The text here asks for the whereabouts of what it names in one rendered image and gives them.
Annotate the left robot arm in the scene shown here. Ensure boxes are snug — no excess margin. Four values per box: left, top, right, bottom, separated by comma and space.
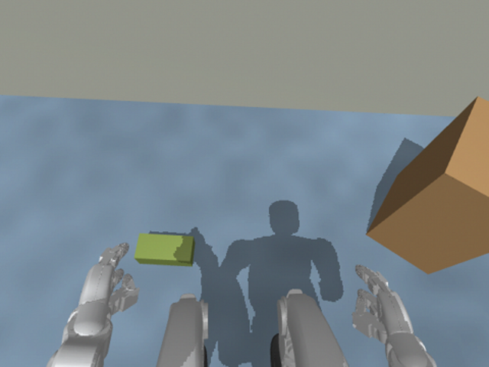
46, 302, 113, 367

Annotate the right robot arm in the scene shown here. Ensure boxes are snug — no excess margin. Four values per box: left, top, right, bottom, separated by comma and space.
385, 333, 436, 367

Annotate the right robot hand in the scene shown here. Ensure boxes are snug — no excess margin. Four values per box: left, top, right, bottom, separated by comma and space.
352, 265, 414, 344

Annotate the left robot hand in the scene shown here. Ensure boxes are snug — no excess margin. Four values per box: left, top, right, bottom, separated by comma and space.
79, 243, 140, 315

